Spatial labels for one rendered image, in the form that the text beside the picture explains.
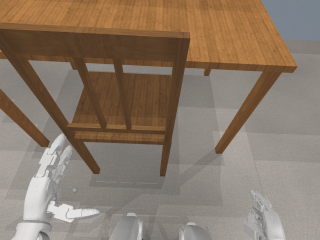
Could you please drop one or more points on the robot shin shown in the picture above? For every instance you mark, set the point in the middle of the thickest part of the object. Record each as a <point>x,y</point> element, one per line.
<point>131,214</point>
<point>191,223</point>

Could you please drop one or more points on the left robot shin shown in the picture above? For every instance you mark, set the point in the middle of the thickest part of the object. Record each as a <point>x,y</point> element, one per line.
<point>131,214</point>

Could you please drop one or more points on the table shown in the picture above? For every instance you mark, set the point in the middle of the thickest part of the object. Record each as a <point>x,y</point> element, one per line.
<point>224,35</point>

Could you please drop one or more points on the left robot hand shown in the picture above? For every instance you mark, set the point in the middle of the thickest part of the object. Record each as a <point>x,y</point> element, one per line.
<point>38,204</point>

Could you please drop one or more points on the left robot forearm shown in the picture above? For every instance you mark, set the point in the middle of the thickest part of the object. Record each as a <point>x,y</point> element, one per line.
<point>32,230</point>

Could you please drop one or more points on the right robot hand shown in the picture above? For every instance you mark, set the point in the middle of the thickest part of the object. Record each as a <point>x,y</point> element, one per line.
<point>268,226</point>

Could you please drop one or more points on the right robot shin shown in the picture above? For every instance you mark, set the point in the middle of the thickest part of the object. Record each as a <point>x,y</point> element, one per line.
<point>191,223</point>

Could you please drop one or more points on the chair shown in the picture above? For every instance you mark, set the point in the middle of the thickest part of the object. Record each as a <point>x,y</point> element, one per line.
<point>114,107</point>

